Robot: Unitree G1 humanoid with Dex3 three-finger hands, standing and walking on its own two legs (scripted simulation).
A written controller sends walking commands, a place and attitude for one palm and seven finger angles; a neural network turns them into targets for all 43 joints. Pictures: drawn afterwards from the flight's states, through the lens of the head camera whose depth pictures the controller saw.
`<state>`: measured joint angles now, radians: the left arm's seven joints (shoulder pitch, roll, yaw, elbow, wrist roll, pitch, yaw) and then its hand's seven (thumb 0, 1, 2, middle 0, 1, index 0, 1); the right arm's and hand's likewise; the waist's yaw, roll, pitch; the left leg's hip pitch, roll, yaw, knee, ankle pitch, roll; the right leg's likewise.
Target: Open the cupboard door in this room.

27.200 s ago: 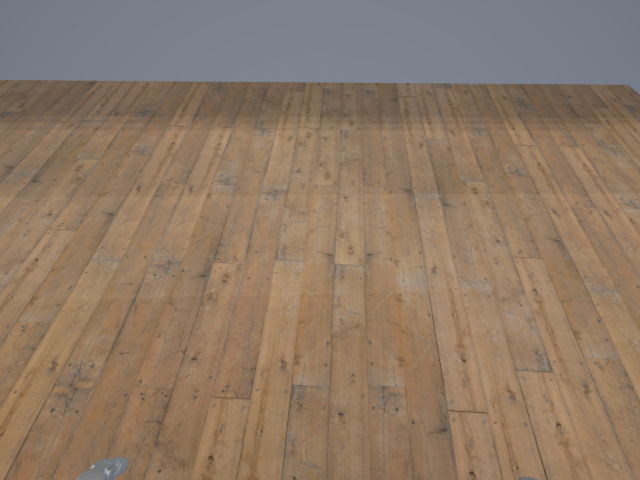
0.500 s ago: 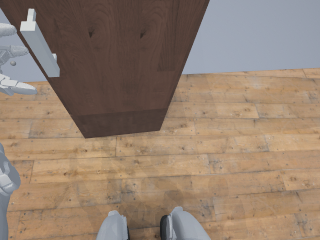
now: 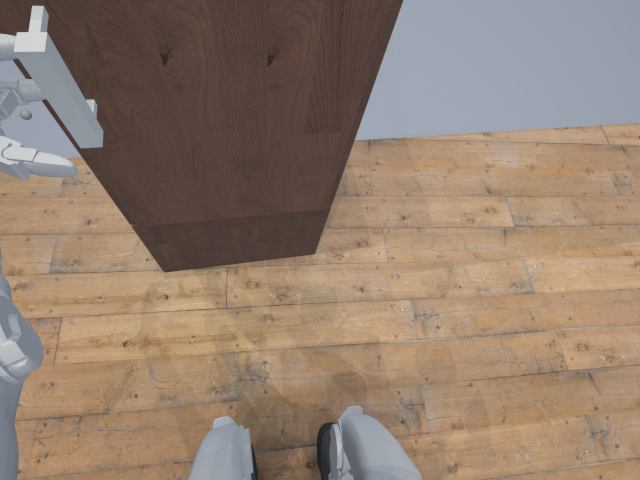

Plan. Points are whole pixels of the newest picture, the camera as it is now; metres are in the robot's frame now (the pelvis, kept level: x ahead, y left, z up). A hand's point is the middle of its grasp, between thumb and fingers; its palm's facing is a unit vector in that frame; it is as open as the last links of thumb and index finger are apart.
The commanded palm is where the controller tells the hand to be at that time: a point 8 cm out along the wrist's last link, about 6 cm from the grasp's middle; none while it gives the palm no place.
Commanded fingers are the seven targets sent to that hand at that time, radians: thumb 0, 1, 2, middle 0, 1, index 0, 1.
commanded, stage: slide the fingers in behind the handle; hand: left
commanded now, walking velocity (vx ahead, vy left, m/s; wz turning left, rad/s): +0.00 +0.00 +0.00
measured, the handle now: (67, 83) +0.56 +0.25 +0.07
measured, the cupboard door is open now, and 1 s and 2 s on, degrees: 0 0 0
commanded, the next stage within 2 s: close the thumb around the handle in 1.24 s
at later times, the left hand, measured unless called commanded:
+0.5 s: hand (66, 113) +0.51 +0.24 +0.08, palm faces +0.06 -1.00 -0.02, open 14.0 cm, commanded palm +0.49 +0.27 +0.08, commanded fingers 0.00 -0.50 0.30 -0.30 -1.20 -0.30 -1.20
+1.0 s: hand (82, 111) +0.51 +0.22 +0.08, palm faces +0.08 -1.00 -0.04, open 13.9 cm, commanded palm +0.49 +0.26 +0.08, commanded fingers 0.00 -0.50 0.30 -0.30 -1.20 -0.30 -1.20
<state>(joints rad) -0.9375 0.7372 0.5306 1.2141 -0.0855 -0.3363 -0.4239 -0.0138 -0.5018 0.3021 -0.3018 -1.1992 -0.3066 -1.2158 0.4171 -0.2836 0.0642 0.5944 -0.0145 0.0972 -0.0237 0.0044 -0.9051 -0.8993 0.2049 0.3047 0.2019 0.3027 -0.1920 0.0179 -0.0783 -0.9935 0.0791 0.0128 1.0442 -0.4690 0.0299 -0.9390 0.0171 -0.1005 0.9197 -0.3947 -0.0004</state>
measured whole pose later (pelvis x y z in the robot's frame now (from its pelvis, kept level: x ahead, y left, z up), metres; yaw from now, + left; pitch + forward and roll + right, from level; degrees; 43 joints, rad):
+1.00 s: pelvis +0.00 -0.01 +0.00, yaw +0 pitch +22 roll -4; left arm -0.92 0.60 0.46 1.19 -0.07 -0.38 -0.28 -0.01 -0.50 0.30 -0.30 -1.20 -0.32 -1.22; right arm 0.41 -0.27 0.05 0.61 -0.02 0.08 0.00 0.00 -0.91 -0.90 0.20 0.30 0.20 0.30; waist -0.18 0.03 -0.09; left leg -0.95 0.07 0.02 1.03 -0.47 0.02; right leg -0.91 0.01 -0.09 0.93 -0.41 -0.01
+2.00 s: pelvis +0.01 -0.01 +0.00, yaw +0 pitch +22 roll -4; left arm -0.91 0.57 0.44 1.18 -0.08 -0.38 -0.26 0.01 0.71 0.83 -0.38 -1.33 -0.37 -1.34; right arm 0.41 -0.27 0.04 0.62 -0.02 0.07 0.00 0.00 -0.91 -0.90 0.20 0.30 0.20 0.30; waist -0.18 0.03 -0.10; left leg -0.94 0.07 0.02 1.02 -0.47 0.02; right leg -0.90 0.01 -0.09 0.93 -0.41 -0.01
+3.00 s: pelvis +0.01 -0.03 +0.02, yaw +4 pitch +12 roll -1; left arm -0.04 -0.11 -0.07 0.23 0.07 -0.26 0.55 0.00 0.66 0.75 -0.33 -1.35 -0.37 -1.35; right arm 0.19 -0.17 0.00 0.55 -0.06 0.03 0.05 0.01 -0.91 -0.90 0.20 0.30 0.20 0.30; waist 0.02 0.03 -0.14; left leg -0.67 0.03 0.01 0.91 -0.45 0.00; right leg -0.66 -0.02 -0.09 0.89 -0.44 -0.03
